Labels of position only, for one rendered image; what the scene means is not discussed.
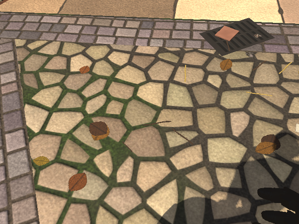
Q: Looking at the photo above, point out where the robot right hand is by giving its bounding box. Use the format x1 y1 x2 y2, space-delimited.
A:
252 187 299 224

